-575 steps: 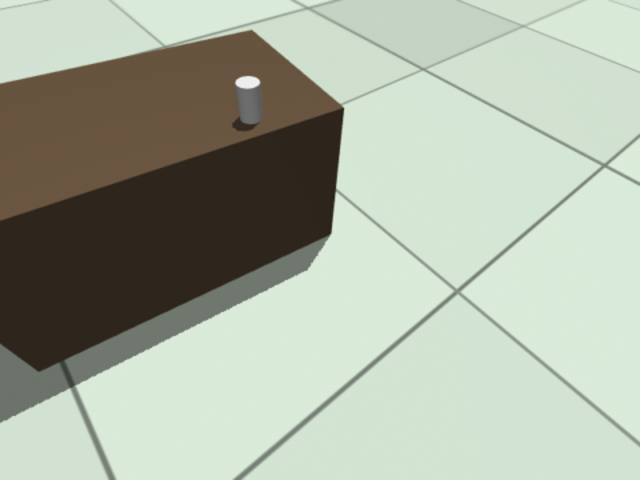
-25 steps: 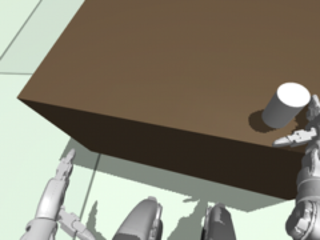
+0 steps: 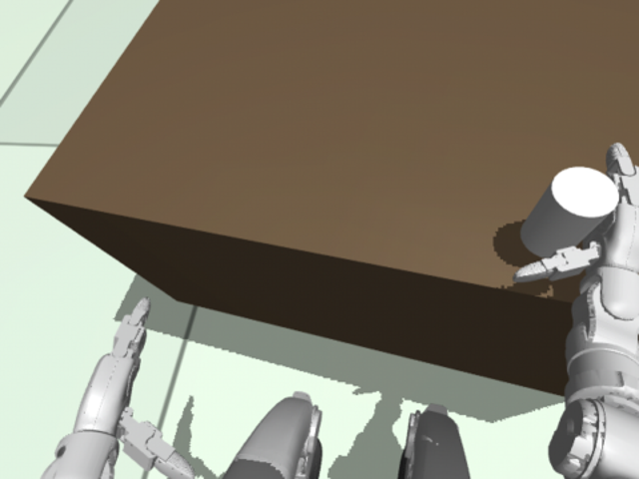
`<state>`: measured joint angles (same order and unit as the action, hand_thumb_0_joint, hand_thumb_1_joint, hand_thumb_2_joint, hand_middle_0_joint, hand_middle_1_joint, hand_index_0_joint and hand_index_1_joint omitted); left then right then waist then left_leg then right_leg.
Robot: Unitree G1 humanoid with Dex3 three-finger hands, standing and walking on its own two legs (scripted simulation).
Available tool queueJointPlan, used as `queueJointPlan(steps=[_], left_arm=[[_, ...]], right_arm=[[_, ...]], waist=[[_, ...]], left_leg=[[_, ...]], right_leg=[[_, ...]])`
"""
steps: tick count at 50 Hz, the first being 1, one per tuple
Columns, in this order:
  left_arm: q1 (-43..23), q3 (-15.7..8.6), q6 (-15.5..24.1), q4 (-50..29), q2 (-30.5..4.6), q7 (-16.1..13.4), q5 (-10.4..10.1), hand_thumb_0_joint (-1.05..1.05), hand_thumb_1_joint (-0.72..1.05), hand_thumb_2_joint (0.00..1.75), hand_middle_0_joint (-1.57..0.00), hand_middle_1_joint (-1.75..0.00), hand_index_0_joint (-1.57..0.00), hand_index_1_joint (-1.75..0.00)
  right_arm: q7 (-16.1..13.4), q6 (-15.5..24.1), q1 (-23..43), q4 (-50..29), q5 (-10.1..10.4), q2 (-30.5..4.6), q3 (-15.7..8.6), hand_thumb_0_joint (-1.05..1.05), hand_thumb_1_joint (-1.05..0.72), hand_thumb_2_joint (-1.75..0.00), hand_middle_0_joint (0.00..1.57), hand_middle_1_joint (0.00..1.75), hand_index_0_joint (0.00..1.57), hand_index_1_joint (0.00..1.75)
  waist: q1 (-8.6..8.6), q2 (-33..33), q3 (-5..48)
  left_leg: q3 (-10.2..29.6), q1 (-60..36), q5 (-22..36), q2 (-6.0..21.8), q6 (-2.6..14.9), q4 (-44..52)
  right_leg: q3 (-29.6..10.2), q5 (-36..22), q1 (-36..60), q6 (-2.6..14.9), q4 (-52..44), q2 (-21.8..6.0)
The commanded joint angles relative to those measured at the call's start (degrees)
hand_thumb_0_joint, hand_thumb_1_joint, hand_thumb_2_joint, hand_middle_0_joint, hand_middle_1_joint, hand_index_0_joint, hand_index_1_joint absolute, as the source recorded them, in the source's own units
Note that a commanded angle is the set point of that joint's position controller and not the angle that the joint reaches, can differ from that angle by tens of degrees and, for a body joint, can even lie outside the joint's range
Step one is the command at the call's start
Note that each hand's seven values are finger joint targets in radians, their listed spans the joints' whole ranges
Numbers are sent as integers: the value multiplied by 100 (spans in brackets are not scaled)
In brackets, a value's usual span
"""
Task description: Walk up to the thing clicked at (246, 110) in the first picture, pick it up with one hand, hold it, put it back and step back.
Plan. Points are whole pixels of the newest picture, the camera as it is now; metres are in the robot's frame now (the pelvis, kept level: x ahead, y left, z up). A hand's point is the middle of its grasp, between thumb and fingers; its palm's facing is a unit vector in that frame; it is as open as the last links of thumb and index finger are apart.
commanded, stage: close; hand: right
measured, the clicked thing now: (563, 216) +0.46 -0.22 +0.00
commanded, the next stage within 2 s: settle in 0.70 s
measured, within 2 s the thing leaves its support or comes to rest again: leaves its support in 1.10 s
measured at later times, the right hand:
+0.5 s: hand (566, 215) +0.45 -0.22 +0.01, palm faces +0.20 +0.98 +0.02, open 11.7 cm
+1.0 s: hand (563, 213) +0.46 -0.22 +0.01, palm faces +0.19 +0.98 +0.01, open 9.2 cm
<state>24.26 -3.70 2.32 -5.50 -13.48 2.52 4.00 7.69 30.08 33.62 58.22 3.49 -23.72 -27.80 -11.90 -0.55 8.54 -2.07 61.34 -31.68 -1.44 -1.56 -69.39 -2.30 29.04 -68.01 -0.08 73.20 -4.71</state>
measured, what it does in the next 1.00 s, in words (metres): stands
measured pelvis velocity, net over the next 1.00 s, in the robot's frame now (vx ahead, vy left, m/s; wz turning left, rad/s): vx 0.00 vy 0.00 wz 0.00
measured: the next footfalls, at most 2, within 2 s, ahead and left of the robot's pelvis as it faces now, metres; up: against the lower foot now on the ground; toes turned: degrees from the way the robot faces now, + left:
none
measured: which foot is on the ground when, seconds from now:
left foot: down 0.00-1.00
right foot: down 0.00-1.00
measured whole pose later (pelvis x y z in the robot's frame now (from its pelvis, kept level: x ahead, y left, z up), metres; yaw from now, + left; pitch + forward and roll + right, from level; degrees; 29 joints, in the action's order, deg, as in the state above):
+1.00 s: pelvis +0.00 +0.00 +0.01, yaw +0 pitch +23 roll +4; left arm 24.8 -4.6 0.5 -6.8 -14.8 2.5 3.8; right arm 6.6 29.4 34.6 59.0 3.1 -24.2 -27.8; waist -12.2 -0.5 8.6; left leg -1.8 60.1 -30.9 -1.4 -1.4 -67.9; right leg -2.1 28.2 -66.5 -0.3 71.3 -4.6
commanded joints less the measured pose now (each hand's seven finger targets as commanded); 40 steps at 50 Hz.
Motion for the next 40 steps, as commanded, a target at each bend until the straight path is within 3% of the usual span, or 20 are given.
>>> queueJointPlan(steps=[1, 4, 6, 8, 10, 11, 12, 13, 15, 17, 18, 20, 24, 27, 30, 32, 34, 35, 36, 40], left_arm=[[522, -740, 240, -1248, -1040, -118, -13, 0, -57, 7, -4, -4, -3, -5], [626, -913, 154, -691, -1115, -116, -36, 0, -57, 7, -4, -5, -3, -5], [245, -924, 174, -888, -1151, -123, -37, 0, -57, 7, -4, -4, -3, -5], [-20, -693, 175, -879, -971, -120, -32, 0, -57, 8, -3, -4, -2, -5], [-39, -751, 160, -886, -1048, -136, -44, 0, -57, 7, -4, -4, -3, -5], [-117, -674, 166, -965, -1013, -135, -47, 0, -57, 8, -4, -4, -3, -5], [-35, -718, 156, -1092, -1045, -143, -36, 0, -57, 7, -4, -4, -3, -5], [112, -650, 134, -1120, -1007, -135, -17, 0, -56, 7, -4, -4, -3, -5], [454, -601, 117, -1073, -931, -100, -30, 0, -55, 6, -3, -5, -3, -5], [641, -708, 93, -915, -1008, -78, -46, 0, -54, 6, -3, -5, -4, -5], [676, -759, 94, -879, -1031, -72, -60, 0, -55, 6, -4, -5, -3, -5], [480, -699, 107, -890, -976, -58, -43, 0, -54, 5, -3, -5, -4, -4], [-1, -873, 177, -899, -1130, -131, -51, 0, -55, 6, -4, -5, -4, -5], [-127, -755, 153, -1204, -1117, -155, -44, 0, -55, 6, -4, -4, -3, -5], [426, -639, 57, -968, -986, -131, -64, 0, -53, 5, -3, -4, -4, -4], [490, -544, 68, -1111, -900, -85, -30, 0, -52, 4, -3, -5, -4, -4], [616, -715, 63, -944, -1018, -82, -36, 0, -55, 5, -5, -6, -5, -6], [599, -584, 55, -818, -907, -63, -25, 0, -52, 3, -4, -5, -5, -4], [367, -625, 90, -929, -922, -67, -42, 0, -52, 4, -4, -5, -5, -4], [-57, -861, 164, -1059, -1146, -136, -49, 0, -51, 3, -4, -5, -5, -4]], right_arm=[[-15, 403, 2279, -1772, 6, -1350, -93, 0, 52, -8, 36, 21, 35, 21], [-75, 247, 1860, -1234, 25, -1187, -49, 0, 51, -13, 46, 29, 45, 29], [-131, 252, 2275, -1511, 11, -1063, 56, 0, 50, -9, 50, 28, 49, 28], [-162, 240, 2276, -1129, -24, -804, 204, 0, 48, -11, 54, 31, 53, 31], [-202, 254, 2057, -571, -111, -908, 149, 0, 50, -11, 57, 33, 57, 33], [-221, 287, 2039, -723, -117, -1199, -53, 0, 50, -13, 59, 35, 59, 35], [-219, 329, 2251, -965, -141, -1457, -151, 0, 48, -16, 62, 38, 62, 38], [-191, 335, 2331, -1072, -130, -1482, -172, 0, 48, -19, 66, 42, 66, 42], [-102, 285, 2052, -991, -29, -1076, 10, 0, 44, -28, 73, 52, 73, 52], [-54, 203, 1691, -686, -7, -1123, -102, 0, 37, -34, 81, 58, 81, 59], [-41, 216, 1753, -966, -3, -1269, -160, 0, 31, -39, 86, 63, 86, 63], [-25, 255, 1954, -1392, 62, -1098, -55, 0, 27, -43, 92, 69, 92, 69], [-128, 335, 2560, -1439, 48, -1092, 55, 0, 15, -56, 100, 80, 100, 80], [-225, 383, 2417, -1084, -71, -1263, -49, 0, 1, -69, 108, 92, 108, 92], [-178, 377, 2064, -845, -120, -1448, -149, 0, -14, -83, 117, 104, 117, 104], [-104, 338, 1913, -867, -97, -1281, -112, 0, -18, -93, 116, 110, 116, 110], [-53, 291, 1938, -971, -7, -1230, -86, 0, -21, -108, 117, 123, 119, 123], [-33, 276, 1947, -1014, 10, -1151, -43, 0, -22, -100, 125, 120, 127, 120], [-18, 281, 2057, -1231, 23, -1180, -10, 0, -24, -100, 127, 119, 128, 120], [-88, 320, 2084, -790, 31, -1183, -98, 0, -26, -106, 133, 127, 135, 127]], waist=[[-82, 1362, 3357], [-17, 1425, 2707], [-81, 1314, 2715], [-67, 1235, 2328], [-94, 899, 2057], [12, 848, 2260], [-49, 909, 2633], [-10, 1014, 2899], [-50, 1099, 2957], [-52, 1005, 2697], [-15, 1072, 2758], [50, 1243, 2826], [-173, 1057, 2584], [-255, 745, 2656], [-75, 1099, 2596], [-55, 1251, 2818], [-87, 1328, 2697], [-3, 1302, 2545], [27, 1394, 2632], [-177, 767, 2135]], left_leg=[[-66, -847, 2056, -176, 249, 781], [-154, -559, 1895, -192, 282, 755], [-135, -499, 1790, -181, 282, 797], [-142, -386, 1456, -184, 315, 807], [-147, -417, 1337, -192, 292, 842], [-124, -582, 1506, -194, 268, 856], [-84, -787, 1708, -193, 251, 864], [-71, -905, 1866, -189, 247, 855], [-105, -926, 1999, -197, 258, 863], [-109, -876, 2122, -199, 238, 883], [-98, -900, 2157, -196, 233, 860], [-98, -781, 2095, -186, 258, 802], [-97, -626, 1880, -184, 240, 871], [-38, -896, 1914, -183, 215, 967], [-69, -851, 1817, -181, 260, 923], [-84, -893, 1982, -192, 258, 912], [-87, -847, 1933, -186, 266, 924], [-90, -760, 1845, -182, 272, 922], [-88, -765, 1807, -170, 279, 894], [-26, -661, 1495, -174, 235, 1000]], right_leg=[[-79, -2023, 3233, 75, -863, 180], [-126, -2131, 3073, 12, -983, 175], [-153, -1937, 2932, 30, -988, 142], [-172, -1474, 2683, 5, -1117, 117], [-209, -1193, 2414, 25, -1165, 111], [-158, -1330, 2400, 64, -1077, 128], [-125, -1500, 2527, 83, -995, 145], [-100, -1699, 2724, 76, -963, 159], [-93, -1942, 2959, 66, -998, 177], [-72, -2081, 2828, 88, -957, 196], [-65, -2108, 2849, 83, -956, 199], [-75, -2179, 2952, 47, -978, 183], [-123, -1799, 2776, 90, -959, 149], [-97, -1588, 2563, 131, -932, 174], [-59, -1648, 2725, 62, -1074, 203], [-52, -1954, 2962, 67, -1023, 205], [-42, -1901, 2946, 43, -1041, 207], [-44, -1821, 2848, 38, -1072, 208], [-63, -1786, 2879, 29, -1088, 200], [-82, -1156, 2255, 104, -1007, 166]])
